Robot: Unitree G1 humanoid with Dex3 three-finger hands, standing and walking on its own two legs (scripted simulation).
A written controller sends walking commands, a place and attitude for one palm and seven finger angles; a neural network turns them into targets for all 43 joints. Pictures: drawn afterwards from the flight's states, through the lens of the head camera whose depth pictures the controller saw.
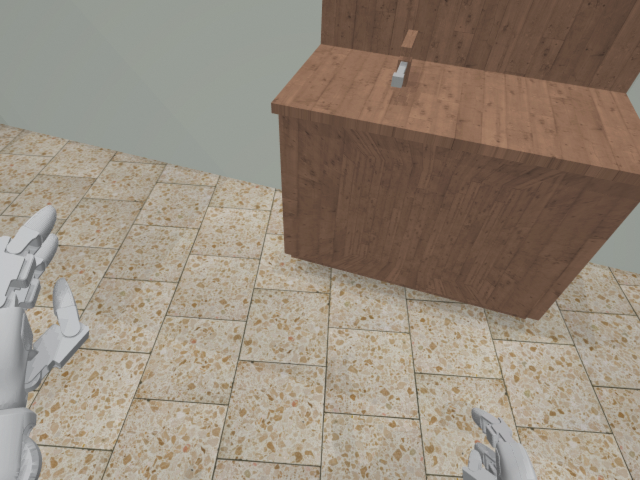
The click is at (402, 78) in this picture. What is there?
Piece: tap's lever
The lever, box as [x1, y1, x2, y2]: [391, 72, 403, 87]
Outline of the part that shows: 394,72 392,76 391,85 400,87 402,83 403,74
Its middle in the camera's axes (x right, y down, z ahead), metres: +0.20 -0.42 +1.02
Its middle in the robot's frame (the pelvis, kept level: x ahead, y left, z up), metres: +1.06 -0.14 +0.03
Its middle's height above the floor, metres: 0.80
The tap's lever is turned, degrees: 0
